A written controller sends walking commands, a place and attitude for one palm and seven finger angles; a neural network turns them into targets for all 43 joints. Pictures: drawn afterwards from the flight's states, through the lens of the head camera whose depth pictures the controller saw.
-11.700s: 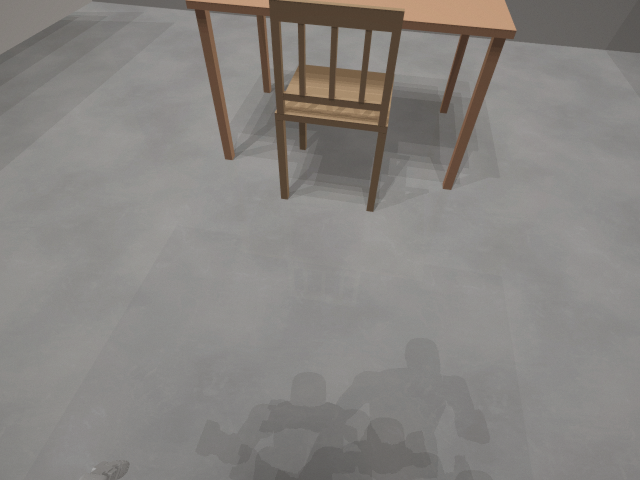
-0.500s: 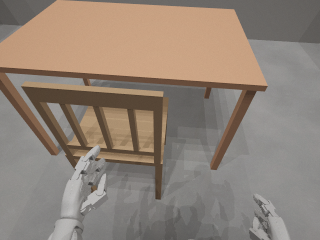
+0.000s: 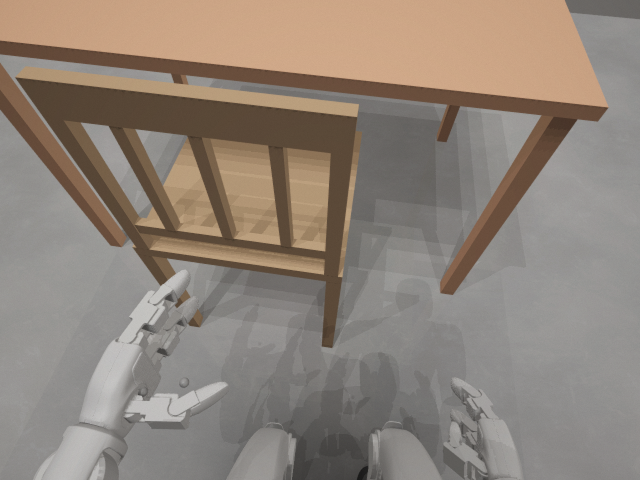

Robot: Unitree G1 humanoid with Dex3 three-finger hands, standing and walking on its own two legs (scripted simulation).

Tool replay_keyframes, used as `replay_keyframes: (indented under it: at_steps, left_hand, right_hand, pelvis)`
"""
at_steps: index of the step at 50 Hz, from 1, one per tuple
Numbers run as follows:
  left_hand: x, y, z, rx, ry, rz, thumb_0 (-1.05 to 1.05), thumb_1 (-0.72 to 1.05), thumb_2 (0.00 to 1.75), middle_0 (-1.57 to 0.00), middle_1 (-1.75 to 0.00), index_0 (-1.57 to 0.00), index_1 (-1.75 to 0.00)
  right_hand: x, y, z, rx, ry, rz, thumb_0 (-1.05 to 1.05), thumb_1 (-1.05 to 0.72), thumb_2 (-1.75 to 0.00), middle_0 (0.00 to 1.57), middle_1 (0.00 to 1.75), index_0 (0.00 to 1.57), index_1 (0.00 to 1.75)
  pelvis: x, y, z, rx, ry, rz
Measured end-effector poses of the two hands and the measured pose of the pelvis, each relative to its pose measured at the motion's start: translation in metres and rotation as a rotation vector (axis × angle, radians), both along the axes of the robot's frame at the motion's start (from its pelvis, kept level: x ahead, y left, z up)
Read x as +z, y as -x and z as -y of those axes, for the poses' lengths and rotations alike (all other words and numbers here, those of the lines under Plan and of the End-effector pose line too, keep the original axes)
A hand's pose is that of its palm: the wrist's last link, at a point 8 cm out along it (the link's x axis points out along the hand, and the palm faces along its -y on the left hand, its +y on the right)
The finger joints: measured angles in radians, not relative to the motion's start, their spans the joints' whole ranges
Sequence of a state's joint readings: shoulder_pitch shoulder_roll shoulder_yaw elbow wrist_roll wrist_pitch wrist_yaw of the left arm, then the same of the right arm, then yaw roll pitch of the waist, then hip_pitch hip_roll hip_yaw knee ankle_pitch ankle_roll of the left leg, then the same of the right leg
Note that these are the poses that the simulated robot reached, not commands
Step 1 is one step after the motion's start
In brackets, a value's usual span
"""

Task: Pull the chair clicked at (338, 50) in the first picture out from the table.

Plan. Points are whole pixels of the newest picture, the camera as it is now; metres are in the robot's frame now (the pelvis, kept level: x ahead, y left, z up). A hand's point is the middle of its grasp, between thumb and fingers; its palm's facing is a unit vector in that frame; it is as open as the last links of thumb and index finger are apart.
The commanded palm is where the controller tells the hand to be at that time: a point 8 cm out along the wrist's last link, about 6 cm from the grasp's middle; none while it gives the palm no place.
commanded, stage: raise the hand toward the chair's back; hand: left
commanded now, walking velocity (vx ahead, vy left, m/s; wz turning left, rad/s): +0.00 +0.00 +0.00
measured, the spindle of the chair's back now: (216, 190) +0.52 +0.21 -0.01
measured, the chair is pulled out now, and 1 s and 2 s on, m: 0.00 0.00 0.00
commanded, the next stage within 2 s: aim the fingers beside a spindle in 1.32 s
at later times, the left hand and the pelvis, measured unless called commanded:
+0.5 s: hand (149, 354) +0.24 +0.20 +0.06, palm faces -0.08 -1.00 -0.05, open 16.3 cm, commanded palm +0.22 +0.26 +0.07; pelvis +0.02 +0.01 +0.02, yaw +0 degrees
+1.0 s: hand (136, 323) +0.27 +0.22 +0.07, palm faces -0.09 -0.99 -0.06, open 16.9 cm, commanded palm +0.25 +0.28 +0.07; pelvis +0.03 +0.02 +0.03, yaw +0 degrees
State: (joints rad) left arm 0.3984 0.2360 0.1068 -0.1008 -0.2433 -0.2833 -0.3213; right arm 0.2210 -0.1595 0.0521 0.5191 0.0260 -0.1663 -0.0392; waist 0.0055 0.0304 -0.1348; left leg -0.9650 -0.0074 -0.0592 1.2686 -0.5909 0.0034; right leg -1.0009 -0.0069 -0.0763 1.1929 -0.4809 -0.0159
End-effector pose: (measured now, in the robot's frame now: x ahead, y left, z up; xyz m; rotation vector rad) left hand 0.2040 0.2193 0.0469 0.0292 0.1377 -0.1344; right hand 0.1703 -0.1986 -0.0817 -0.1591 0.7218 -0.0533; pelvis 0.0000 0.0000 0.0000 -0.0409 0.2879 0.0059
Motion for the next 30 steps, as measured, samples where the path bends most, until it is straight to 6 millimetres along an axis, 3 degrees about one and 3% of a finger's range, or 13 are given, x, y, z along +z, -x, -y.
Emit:
replay_keyframes:
  at_steps: [6, 13, 23, 30]
  left_hand:
    - [0.010, -0.001, -0.015, 0.058, -0.018, 0.029, 0.00, 0.05, 0.53, -0.12, -0.17, -0.12, -0.16]
    - [0.007, -0.004, -0.022, 0.039, -0.016, 0.050, 0.00, -0.12, 0.46, -0.10, -0.14, -0.10, -0.14]
    - [0.015, -0.016, -0.034, 0.057, -0.020, 0.068, -0.01, -0.35, 0.37, -0.08, -0.10, -0.08, -0.10]
    - [0.019, -0.024, -0.043, 0.053, -0.026, 0.058, -0.01, -0.46, 0.32, -0.07, -0.09, -0.07, -0.08]
  right_hand:
    - [0.012, 0.023, 0.028, -0.076, 0.079, -0.029, 0.02, -0.90, -0.90, 0.21, 0.30, 0.21, 0.30]
    - [0.032, 0.010, 0.048, -0.085, 0.160, 0.026, 0.02, -0.90, -0.90, 0.20, 0.30, 0.20, 0.30]
    - [0.050, -0.029, 0.024, -0.020, 0.130, 0.119, 0.02, -0.90, -0.90, 0.20, 0.30, 0.20, 0.30]
    - [0.047, -0.038, 0.004, 0.019, 0.086, 0.108, 0.01, -0.90, -0.90, 0.20, 0.30, 0.20, 0.30]
  pelvis:
    - [0.008, -0.004, -0.005, -0.007, -0.003, 0.003]
    - [0.010, -0.008, -0.009, -0.003, 0.002, 0.003]
    - [0.017, -0.015, -0.013, 0.005, 0.013, 0.011]
    - [0.020, -0.020, -0.015, 0.008, 0.016, 0.010]
